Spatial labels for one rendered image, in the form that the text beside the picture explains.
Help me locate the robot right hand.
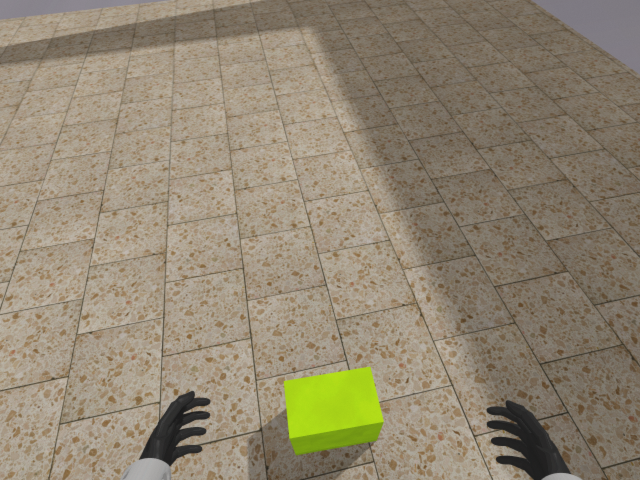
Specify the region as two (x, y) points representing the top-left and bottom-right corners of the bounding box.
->
(487, 400), (571, 480)

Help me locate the robot left forearm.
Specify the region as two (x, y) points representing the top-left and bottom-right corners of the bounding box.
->
(120, 458), (171, 480)

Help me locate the carton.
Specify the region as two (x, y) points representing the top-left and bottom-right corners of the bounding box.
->
(284, 367), (384, 455)

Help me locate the robot left hand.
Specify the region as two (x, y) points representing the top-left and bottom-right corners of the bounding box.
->
(139, 391), (211, 466)

